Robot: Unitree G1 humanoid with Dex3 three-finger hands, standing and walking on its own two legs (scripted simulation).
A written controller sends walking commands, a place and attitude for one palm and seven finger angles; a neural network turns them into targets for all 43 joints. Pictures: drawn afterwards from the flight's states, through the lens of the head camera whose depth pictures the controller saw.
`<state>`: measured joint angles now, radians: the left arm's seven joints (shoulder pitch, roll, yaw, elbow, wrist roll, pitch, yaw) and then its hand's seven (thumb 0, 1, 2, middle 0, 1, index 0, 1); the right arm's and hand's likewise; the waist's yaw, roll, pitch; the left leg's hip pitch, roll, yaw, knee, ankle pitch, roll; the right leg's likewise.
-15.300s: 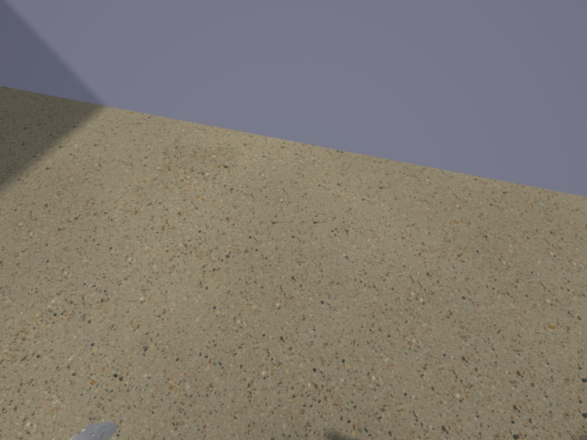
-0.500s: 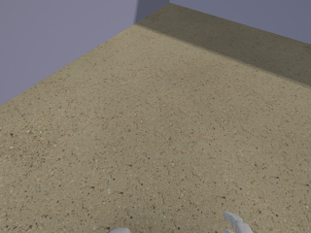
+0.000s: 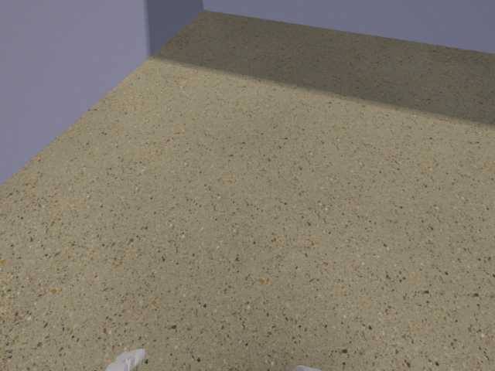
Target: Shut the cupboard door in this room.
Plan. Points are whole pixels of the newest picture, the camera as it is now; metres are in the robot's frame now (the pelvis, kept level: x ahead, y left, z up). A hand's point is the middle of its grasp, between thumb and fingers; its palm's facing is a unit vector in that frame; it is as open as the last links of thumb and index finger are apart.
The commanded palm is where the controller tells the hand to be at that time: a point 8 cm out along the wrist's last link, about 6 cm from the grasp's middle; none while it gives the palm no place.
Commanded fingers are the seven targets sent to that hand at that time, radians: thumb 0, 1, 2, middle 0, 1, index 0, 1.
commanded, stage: walk around to get in front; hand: left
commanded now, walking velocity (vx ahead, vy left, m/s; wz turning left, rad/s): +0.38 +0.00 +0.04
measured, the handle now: out of the picture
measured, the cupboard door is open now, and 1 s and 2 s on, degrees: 84 84 84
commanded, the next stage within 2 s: walk to a spot facing it in 1.28 s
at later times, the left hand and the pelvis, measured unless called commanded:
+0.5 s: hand (135, 360) +0.17 +0.22 -0.17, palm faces +0.08 -0.99 -0.14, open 7.3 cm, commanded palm none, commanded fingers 0.00 0.90 0.90 -0.20 -0.30 -0.20 -0.30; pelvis +0.22 +0.05 +0.01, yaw +0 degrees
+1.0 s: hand (191, 200) +0.52 +0.16 -0.14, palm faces +0.03 -0.97 -0.23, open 7.2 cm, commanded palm none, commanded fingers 0.00 0.90 0.90 -0.20 -0.30 -0.20 -0.30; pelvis +0.43 -0.02 +0.01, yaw -1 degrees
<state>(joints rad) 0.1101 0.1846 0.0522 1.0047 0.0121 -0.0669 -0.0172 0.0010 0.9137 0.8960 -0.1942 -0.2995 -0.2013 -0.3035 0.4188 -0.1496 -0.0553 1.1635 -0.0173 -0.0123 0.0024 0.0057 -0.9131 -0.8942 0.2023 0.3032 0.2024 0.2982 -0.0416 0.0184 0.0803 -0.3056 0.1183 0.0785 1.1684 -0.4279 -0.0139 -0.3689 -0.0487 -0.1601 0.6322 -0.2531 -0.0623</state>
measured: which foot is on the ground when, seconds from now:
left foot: up 0.00-0.36, down 0.38-0.86, up 0.88-1.00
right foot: down 0.00-0.38, up 0.40-0.82, down 0.84-1.00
